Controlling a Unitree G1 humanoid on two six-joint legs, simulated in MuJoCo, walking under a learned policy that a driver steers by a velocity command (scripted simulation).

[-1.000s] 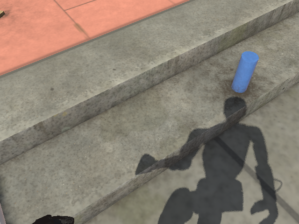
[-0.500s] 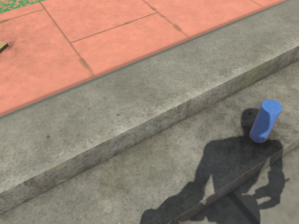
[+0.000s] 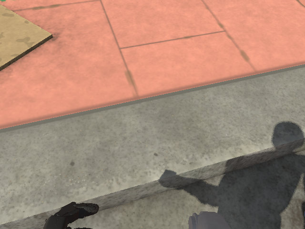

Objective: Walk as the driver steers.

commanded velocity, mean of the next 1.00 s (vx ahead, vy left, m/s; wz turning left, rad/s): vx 0.06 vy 0.00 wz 0.59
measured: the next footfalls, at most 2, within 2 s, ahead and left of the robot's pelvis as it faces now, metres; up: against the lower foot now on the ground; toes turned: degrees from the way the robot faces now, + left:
right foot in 0.16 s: +0.30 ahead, -0.10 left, +0.14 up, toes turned +5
left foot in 0.80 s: +0.22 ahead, +0.13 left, +0.14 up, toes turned +43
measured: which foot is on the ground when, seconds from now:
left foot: down 0.00-0.16, up 0.18-0.78, down 0.80-1.00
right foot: up 0.00-0.14, down 0.16-0.82, up 0.84-1.00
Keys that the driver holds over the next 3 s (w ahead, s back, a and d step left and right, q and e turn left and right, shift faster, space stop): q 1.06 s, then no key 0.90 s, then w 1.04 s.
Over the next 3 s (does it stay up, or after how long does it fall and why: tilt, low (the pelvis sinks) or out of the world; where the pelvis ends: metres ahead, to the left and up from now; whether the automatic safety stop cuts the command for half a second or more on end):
stays up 0.58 0.27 0.25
